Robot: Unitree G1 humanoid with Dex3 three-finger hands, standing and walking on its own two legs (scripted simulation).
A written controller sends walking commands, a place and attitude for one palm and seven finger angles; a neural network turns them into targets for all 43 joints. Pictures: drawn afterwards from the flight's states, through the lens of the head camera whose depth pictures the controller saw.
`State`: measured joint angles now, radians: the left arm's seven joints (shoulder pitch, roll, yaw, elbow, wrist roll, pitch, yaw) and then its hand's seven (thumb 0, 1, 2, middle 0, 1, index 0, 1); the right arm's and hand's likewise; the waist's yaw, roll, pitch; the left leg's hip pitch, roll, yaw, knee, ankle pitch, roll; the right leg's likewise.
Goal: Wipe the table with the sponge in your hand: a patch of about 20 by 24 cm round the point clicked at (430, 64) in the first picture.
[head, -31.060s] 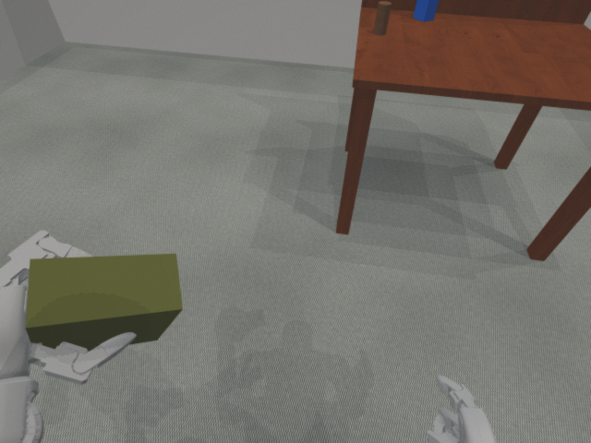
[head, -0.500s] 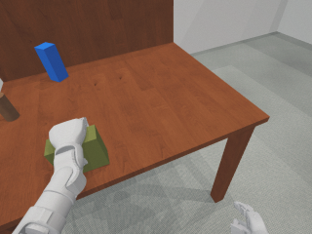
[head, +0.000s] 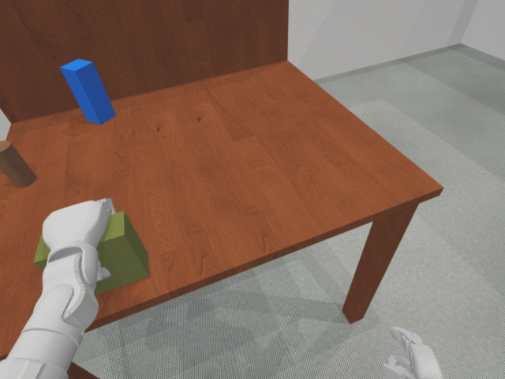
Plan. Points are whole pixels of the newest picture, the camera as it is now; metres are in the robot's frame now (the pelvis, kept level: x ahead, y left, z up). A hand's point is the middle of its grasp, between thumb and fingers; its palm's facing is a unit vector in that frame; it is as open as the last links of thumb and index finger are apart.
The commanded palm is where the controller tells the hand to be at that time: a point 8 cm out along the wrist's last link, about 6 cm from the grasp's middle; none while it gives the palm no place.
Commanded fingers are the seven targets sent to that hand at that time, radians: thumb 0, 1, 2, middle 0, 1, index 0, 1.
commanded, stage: wipe forward along the middle lane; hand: left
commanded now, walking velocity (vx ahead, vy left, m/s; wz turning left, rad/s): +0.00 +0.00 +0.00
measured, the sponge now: (103, 263) +0.29 +0.31 +0.02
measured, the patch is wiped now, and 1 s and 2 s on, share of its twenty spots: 1.00 1.00 1.00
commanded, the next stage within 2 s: slide back across to the first lane in 1.58 s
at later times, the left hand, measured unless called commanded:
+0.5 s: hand (83, 223) +0.34 +0.35 +0.07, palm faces -0.08 -0.01 -1.00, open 10.0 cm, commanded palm +0.33 +0.34 +0.10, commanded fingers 0.00 0.10 1.30 -1.20 -1.60 -1.20 -1.60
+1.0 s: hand (82, 203) +0.38 +0.37 +0.07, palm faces -0.11 +0.00 -0.99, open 10.0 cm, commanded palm +0.37 +0.36 +0.10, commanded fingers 0.00 0.10 1.30 -1.20 -1.60 -1.20 -1.60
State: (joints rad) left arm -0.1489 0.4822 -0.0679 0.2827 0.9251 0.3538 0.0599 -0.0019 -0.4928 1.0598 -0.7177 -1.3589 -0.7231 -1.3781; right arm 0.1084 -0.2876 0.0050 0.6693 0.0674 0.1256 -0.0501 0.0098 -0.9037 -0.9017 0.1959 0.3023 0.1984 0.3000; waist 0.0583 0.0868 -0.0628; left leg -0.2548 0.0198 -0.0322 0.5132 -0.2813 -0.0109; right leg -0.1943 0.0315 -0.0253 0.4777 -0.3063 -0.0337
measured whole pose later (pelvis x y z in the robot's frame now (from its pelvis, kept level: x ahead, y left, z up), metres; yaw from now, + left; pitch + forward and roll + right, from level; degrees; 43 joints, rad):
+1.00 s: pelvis -0.02 +0.02 -0.01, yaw +0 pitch +10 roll -2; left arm -0.71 0.63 0.02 1.01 1.03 0.13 0.12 0.01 -0.51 1.06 -0.74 -1.33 -0.75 -1.36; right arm 0.27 -0.28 -0.01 0.74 0.06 0.13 -0.04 0.01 -0.90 -0.90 0.20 0.30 0.20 0.30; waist -0.03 0.05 -0.10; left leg -0.53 0.01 -0.03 0.63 -0.28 0.01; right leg -0.44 0.03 -0.03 0.55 -0.28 -0.01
